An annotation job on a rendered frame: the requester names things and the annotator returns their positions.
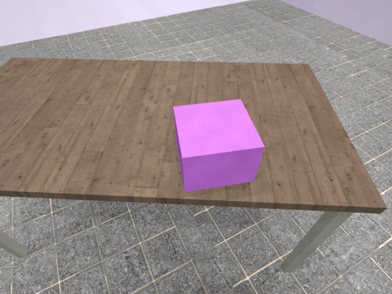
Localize table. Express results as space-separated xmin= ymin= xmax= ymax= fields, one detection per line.
xmin=0 ymin=58 xmax=387 ymax=273

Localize carton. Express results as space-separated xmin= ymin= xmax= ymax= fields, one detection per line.
xmin=173 ymin=99 xmax=265 ymax=192

